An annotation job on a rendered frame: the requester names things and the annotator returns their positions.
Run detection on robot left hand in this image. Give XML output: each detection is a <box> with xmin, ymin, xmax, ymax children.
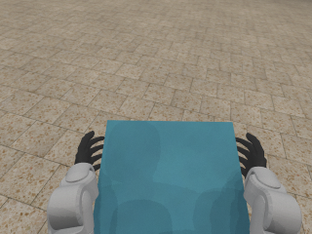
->
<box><xmin>74</xmin><ymin>131</ymin><xmax>105</xmax><ymax>171</ymax></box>

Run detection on right robot forearm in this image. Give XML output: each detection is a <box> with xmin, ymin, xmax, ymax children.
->
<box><xmin>243</xmin><ymin>167</ymin><xmax>302</xmax><ymax>234</ymax></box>

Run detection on carton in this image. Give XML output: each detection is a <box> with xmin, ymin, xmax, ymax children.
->
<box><xmin>93</xmin><ymin>120</ymin><xmax>251</xmax><ymax>234</ymax></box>

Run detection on robot right hand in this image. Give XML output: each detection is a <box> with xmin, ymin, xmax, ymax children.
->
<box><xmin>235</xmin><ymin>133</ymin><xmax>267</xmax><ymax>179</ymax></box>

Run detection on left robot forearm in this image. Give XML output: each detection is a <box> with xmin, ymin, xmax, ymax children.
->
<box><xmin>47</xmin><ymin>162</ymin><xmax>99</xmax><ymax>234</ymax></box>

